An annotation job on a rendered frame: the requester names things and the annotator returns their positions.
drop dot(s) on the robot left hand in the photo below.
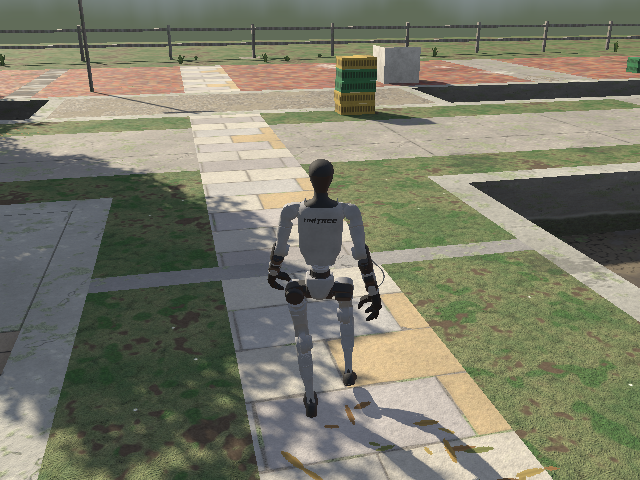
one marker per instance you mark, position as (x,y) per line
(281,275)

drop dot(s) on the left robot shin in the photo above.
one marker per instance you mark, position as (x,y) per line
(306,370)

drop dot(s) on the humanoid robot head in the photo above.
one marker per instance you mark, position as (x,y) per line
(321,174)

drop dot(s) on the robot left upper arm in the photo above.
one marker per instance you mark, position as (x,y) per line
(288,213)

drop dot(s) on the robot right forearm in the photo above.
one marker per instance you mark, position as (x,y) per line
(368,275)

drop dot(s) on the robot right hand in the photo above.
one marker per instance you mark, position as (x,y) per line
(375,306)

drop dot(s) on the robot left forearm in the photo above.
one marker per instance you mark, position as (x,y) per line
(275,262)

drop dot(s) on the robot right upper arm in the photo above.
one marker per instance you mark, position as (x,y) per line
(352,213)

